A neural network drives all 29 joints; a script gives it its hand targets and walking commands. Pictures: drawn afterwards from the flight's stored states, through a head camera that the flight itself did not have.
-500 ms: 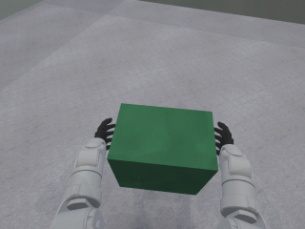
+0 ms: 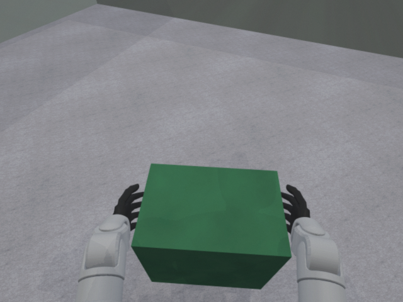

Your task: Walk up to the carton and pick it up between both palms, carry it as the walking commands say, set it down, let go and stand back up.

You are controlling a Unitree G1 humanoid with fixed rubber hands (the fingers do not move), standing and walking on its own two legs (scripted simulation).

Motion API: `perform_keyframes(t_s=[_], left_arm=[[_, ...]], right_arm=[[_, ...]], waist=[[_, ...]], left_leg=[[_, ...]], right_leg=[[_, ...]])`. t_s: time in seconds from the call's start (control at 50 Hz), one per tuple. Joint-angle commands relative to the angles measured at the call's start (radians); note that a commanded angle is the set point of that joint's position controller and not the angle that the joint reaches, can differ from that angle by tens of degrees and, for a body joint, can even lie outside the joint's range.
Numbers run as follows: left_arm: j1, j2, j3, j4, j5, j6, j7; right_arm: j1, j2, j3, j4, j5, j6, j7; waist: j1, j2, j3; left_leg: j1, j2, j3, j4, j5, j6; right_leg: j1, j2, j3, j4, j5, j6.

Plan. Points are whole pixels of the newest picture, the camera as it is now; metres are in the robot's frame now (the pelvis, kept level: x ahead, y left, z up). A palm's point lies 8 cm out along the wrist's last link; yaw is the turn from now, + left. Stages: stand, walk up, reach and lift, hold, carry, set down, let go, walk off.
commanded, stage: reach and lift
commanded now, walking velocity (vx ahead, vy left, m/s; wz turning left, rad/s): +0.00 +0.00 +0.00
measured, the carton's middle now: (209, 230) +0.27 +0.00 -0.03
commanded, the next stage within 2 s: hold in 1.04 s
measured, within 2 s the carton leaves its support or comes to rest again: neither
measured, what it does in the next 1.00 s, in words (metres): stands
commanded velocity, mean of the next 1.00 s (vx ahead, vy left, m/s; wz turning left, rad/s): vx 0.00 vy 0.00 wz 0.00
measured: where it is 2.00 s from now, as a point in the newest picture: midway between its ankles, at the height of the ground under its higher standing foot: outside the picture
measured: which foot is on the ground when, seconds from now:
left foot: down 0.00-1.00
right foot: down 0.00-1.00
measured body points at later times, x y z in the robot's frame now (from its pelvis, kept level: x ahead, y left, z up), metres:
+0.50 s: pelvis -0.03 +0.01 -0.01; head -0.06 +0.01 +0.44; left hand +0.28 +0.16 +0.02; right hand +0.27 -0.19 +0.03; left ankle -0.03 +0.13 -0.75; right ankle -0.01 -0.13 -0.75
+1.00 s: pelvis -0.02 +0.00 +0.00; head -0.04 +0.00 +0.45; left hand +0.26 +0.18 +0.02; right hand +0.27 -0.17 +0.03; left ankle -0.03 +0.12 -0.75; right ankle -0.01 -0.13 -0.75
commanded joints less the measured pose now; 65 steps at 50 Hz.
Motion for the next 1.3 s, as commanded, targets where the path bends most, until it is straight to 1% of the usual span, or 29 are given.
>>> perform_keyframes(t_s=[0.0, 0.06, 0.1, 0.14, 0.16, 0.2, 0.24, 0.3, 0.32, 0.34, 0.42, 0.44, 0.46, 0.52, 0.58, 0.62, 0.64, 0.68, 0.74, 0.76, 0.8, 0.84, 0.94, 0.96, 0.98, 1.0, 1.04, 1.08, 1.28], left_arm=[[-0.508, -0.773, -0.655, -0.17, -0.228, -0.053, -0.137], [-0.492, -0.796, -0.636, -0.117, -0.208, -0.044, -0.13], [-0.496, -0.787, -0.643, -0.136, -0.216, -0.055, -0.128], [-0.576, -0.793, -0.633, -0.12, -0.211, -0.054, -0.121], [-0.591, -0.773, -0.626, -0.122, -0.199, -0.066, -0.119], [-0.625, -0.816, -0.637, -0.087, -0.209, -0.065, -0.122], [-0.724, -0.83, -0.618, -0.065, -0.205, -0.071, -0.123], [-0.761, -0.861, -0.607, -0.017, -0.196, -0.076, -0.126], [-0.806, -0.869, -0.601, -0.022, -0.202, -0.081, -0.128], [-0.79, -0.87, -0.59, 0.015, -0.194, -0.084, -0.133], [-0.768, -0.88, -0.565, 0.047, -0.172, -0.075, -0.137], [-0.795, -0.885, -0.549, 0.058, -0.169, -0.074, -0.142], [-0.747, -0.862, -0.523, 0.062, -0.156, -0.075, -0.143], [-0.757, -0.874, -0.54, 0.054, -0.173, -0.065, -0.155], [-0.735, -0.845, -0.513, 0.039, -0.164, -0.058, -0.165], [-0.705, -0.859, -0.546, -0.002, -0.171, -0.058, -0.17], [-0.693, -0.855, -0.573, -0.056, -0.206, -0.063, -0.169], [-0.646, -0.833, -0.572, -0.048, -0.204, -0.06, -0.172], [-0.644, -0.812, -0.594, -0.102, -0.208, -0.061, -0.173], [-0.643, -0.807, -0.596, -0.109, -0.201, -0.057, -0.174], [-0.622, -0.777, -0.6, -0.106, -0.198, -0.057, -0.181], [-0.594, -0.799, -0.606, -0.082, -0.197, -0.049, -0.178], [-0.632, -0.773, -0.612, -0.116, -0.194, -0.056, -0.171], [-0.617, -0.79, -0.625, -0.12, -0.197, -0.054, -0.171], [-0.615, -0.801, -0.623, -0.103, -0.209, -0.05, -0.163], [-0.579, -0.787, -0.61, -0.079, -0.185, -0.046, -0.17], [-0.59, -0.795, -0.611, -0.105, -0.197, -0.047, -0.156], [-0.597, -0.825, -0.627, -0.102, -0.203, -0.043, -0.156], [-0.591, -0.852, -0.624, -0.088, -0.206, -0.042, -0.131]], right_arm=[[-0.444, 0.732, 0.679, -0.097, 0.224, -0.03, 0.166], [-0.506, 0.688, 0.653, -0.106, 0.206, -0.046, 0.179], [-0.487, 0.684, 0.654, -0.096, 0.188, -0.045, 0.182], [-0.485, 0.687, 0.595, -0.028, 0.158, -0.045, 0.188], [-0.533, 0.689, 0.6, -0.029, 0.167, -0.057, 0.196], [-0.602, 0.697, 0.61, -0.044, 0.191, -0.066, 0.207], [-0.661, 0.713, 0.577, 0.044, 0.185, -0.075, 0.218], [-0.705, 0.746, 0.567, 0.094, 0.193, -0.077, 0.237], [-0.713, 0.738, 0.548, 0.113, 0.186, -0.078, 0.247], [-0.741, 0.763, 0.566, 0.108, 0.194, -0.086, 0.252], [-0.788, 0.795, 0.571, 0.105, 0.208, -0.082, 0.255], [-0.74, 0.801, 0.548, 0.157, 0.195, -0.074, 0.251], [-0.725, 0.82, 0.563, 0.157, 0.197, -0.066, 0.252], [-0.707, 0.83, 0.564, 0.13, 0.204, -0.062, 0.248], [-0.667, 0.864, 0.579, 0.131, 0.208, -0.047, 0.238], [-0.675, 0.87, 0.613, 0.052, 0.221, -0.046, 0.23], [-0.631, 0.867, 0.63, 0.035, 0.221, -0.042, 0.221], [-0.615, 0.84, 0.645, -0.017, 0.217, -0.045, 0.209], [-0.57, 0.835, 0.639, -0.023, 0.209, -0.044, 0.189], [-0.536, 0.843, 0.639, -0.009, 0.21, -0.04, 0.187], [-0.547, 0.822, 0.655, -0.034, 0.201, -0.038, 0.181], [-0.543, 0.8, 0.644, -0.06, 0.198, -0.042, 0.18], [-0.552, 0.794, 0.651, -0.023, 0.197, -0.037, 0.175], [-0.555, 0.792, 0.645, -0.069, 0.202, -0.045, 0.18], [-0.541, 0.779, 0.647, -0.04, 0.2, -0.041, 0.181], [-0.562, 0.77, 0.655, -0.08, 0.203, -0.044, 0.178], [-0.541, 0.759, 0.644, -0.045, 0.196, -0.039, 0.186], [-0.523, 0.763, 0.638, -0.042, 0.207, -0.042, 0.188], [-0.567, 0.718, 0.624, -0.059, 0.203, -0.05, 0.211]], waist=[[-0.008, 0.039, -0.311], [0.0, 0.048, -0.288], [-0.003, -0.004, -0.294], [-0.029, 0.02, -0.25], [-0.009, -0.015, -0.242], [-0.012, 0.046, -0.272], [-0.007, 0.034, -0.238], [0.005, 0.034, -0.263], [-0.016, 0.049, -0.211], [0.012, 0.031, -0.271], [0.035, 0.004, -0.312], [0.014, 0.023, -0.263], [0.057, -0.012, -0.291], [0.026, 0.01, -0.284], [0.047, -0.014, -0.246], [0.057, 0.008, -0.295], [0.031, -0.057, -0.342], [0.029, -0.052, -0.358], [0.024, -0.033, -0.302], [0.042, 0.026, -0.311], [0.037, -0.038, -0.275], [0.002, -0.005, -0.243], [0.046, -0.003, -0.259], [0.036, 0.038, -0.285], [0.012, -0.012, -0.278], [0.04, 0.014, -0.271], [0.024, -0.001, -0.285], [0.031, 0.057, -0.262], [0.009, 0.018, -0.288]], left_leg=[[0.06, -0.069, 0.016, 0.031, 0.457, -0.024], [0.037, -0.071, 0.024, 0.048, 0.398, -0.036], [0.047, -0.062, 0.018, 0.055, 0.392, -0.026], [0.024, -0.052, 0.015, 0.045, 0.298, -0.029], [0.002, -0.047, 0.018, 0.048, 0.228, -0.026], [0.004, -0.052, 0.026, 0.058, 0.168, -0.026], [-0.039, -0.045, 0.031, 0.046, 0.04, -0.023], [-0.031, -0.033, 0.028, 0.045, -0.008, -0.022], [-0.063, -0.031, 0.023, 0.035, -0.028, -0.02], [-0.054, -0.035, 0.036, 0.037, -0.044, -0.018], [-0.029, -0.046, 0.044, 0.056, 0.059, -0.012], [-0.028, -0.051, 0.053, 0.053, 0.046, -0.011], [-0.022, -0.044, 0.047, 0.049, 0.098, -0.002], [0.008, -0.057, 0.053, 0.051, 0.126, -0.001], [-0.004, -0.065, 0.067, 0.045, 0.134, 0.005], [0.003, -0.076, 0.069, 0.045, 0.22, 0.002], [0.052, -0.074, 0.055, 0.056, 0.284, 0.004], [0.049, -0.079, 0.051, 0.046, 0.297, 0.005], [0.046, -0.082, 0.052, 0.04, 0.291, 0.003], [0.012, -0.084, 0.059, 0.035, 0.278, -0.003], [0.031, -0.083, 0.06, 0.031, 0.248, 0.002], [0.027, -0.075, 0.044, 0.025, 0.242, 0.007], [0.001, -0.079, 0.055, 0.043, 0.188, 0.006], [0.011, -0.077, 0.055, 0.047, 0.215, 0.001], [0.03, -0.071, 0.036, 0.052, 0.225, 0.001], [0.001, -0.072, 0.047, 0.045, 0.231, -0.002], [0.036, -0.067, 0.035, 0.047, 0.277, -0.005], [0.012, -0.063, 0.038, 0.052, 0.268, -0.013], [0.047, -0.052, 0.021, 0.065, 0.305, -0.015]], right_leg=[[0.115, 0.061, -0.018, 0.058, 0.461, 0.027], [0.053, 0.079, -0.041, 0.061, 0.309, 0.011], [0.038, 0.081, -0.045, 0.064, 0.286, 0.015], [-0.002, 0.075, -0.043, 0.072, 0.208, -0.003], [-0.016, 0.078, -0.047, 0.073, 0.15, 0.001], [-0.038, 0.067, -0.049, 0.087, 0.113, -0.005], [-0.074, 0.066, -0.053, 0.087, -0.003, -0.011], [-0.082, 0.064, -0.053, 0.096, -0.015, -0.007], [-0.102, 0.062, -0.052, 0.104, -0.028, -0.014], [-0.067, 0.065, -0.062, 0.101, -0.027, -0.005], [-0.036, 0.057, -0.053, 0.089, 0.031, -0.002], [-0.07, 0.054, -0.049, 0.081, 0.02, -0.002], [-0.022, 0.055, -0.046, 0.08, 0.071, 0.002], [-0.021, 0.048, -0.043, 0.066, 0.097, -0.001], [-0.016, 0.037, -0.038, 0.056, 0.127, 0.013], [0.04, 0.04, -0.036, 0.063, 0.248, 0.02], [0.056, 0.042, -0.031, 0.073, 0.333, 0.028], [0.082, 0.038, -0.028, 0.071, 0.382, 0.031], [0.066, 0.037, -0.021, 0.064, 0.362, 0.031], [0.099, 0.038, -0.025, 0.061, 0.361, 0.025], [0.06, 0.041, -0.029, 0.05, 0.311, 0.034], [0.035, 0.046, -0.029, 0.054, 0.265, 0.021], [0.036, 0.047, -0.029, 0.051, 0.195, 0.019], [0.043, 0.048, -0.024, 0.056, 0.21, 0.007], [0.007, 0.057, -0.039, 0.061, 0.195, 0.012], [0.037, 0.058, -0.035, 0.06, 0.216, 0.012], [0.013, 0.063, -0.037, 0.065, 0.224, 0.01], [0.013, 0.066, -0.032, 0.066, 0.196, -0.004], [-0.043, 0.076, -0.037, 0.067, 0.172, -0.01]])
